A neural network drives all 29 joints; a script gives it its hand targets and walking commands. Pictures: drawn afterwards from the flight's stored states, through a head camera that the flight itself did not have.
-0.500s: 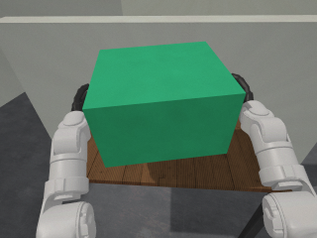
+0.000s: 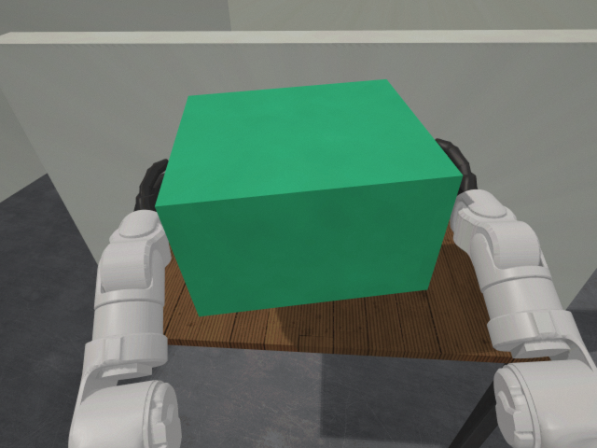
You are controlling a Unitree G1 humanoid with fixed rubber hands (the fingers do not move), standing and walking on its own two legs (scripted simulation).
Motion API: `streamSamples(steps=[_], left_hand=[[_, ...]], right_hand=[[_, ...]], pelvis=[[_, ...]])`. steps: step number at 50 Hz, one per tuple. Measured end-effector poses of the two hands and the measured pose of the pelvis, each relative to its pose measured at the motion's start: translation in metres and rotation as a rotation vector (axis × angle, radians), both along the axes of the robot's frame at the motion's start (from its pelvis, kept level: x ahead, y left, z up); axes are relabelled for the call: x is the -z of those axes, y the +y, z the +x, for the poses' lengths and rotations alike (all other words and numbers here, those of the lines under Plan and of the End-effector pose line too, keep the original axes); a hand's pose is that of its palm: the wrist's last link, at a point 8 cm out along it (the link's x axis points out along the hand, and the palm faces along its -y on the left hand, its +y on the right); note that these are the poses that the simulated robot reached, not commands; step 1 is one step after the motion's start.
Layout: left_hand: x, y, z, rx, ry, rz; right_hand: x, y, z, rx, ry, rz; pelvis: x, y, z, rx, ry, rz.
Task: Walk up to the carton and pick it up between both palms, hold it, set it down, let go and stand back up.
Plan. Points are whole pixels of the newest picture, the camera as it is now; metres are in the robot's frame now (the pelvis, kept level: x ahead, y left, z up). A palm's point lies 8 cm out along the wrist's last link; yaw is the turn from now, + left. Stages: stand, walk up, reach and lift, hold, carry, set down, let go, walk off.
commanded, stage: hold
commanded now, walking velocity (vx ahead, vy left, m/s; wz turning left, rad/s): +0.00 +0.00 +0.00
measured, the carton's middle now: (301, 187) +0.42 +0.02 +0.18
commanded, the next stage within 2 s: none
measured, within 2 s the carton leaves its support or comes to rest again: neither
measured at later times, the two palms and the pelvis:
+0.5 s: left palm (150, 217) +0.35 +0.22 +0.19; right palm (459, 193) +0.37 -0.18 +0.20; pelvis +0.00 +0.00 +0.00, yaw +0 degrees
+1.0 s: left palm (150, 218) +0.35 +0.22 +0.19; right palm (459, 193) +0.37 -0.18 +0.20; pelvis +0.00 +0.00 +0.00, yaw +0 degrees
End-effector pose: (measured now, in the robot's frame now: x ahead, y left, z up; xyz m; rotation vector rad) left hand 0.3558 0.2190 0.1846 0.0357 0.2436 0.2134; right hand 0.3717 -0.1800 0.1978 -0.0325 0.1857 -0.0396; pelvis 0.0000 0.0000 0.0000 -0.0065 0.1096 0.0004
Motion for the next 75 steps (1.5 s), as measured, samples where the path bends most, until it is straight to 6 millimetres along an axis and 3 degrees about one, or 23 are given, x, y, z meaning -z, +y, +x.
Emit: streamSamples(steps=[75], left_hand=[[0.0001, 0.0000, -0.0041, 0.001, 0.001, 0.002]], right_hand=[[-0.0029, 0.0003, -0.0015, -0.002, -0.007, 0.000]], pelvis=[[-0.0005, -0.0001, 0.0006, 0.000, -0.011, 0.000]])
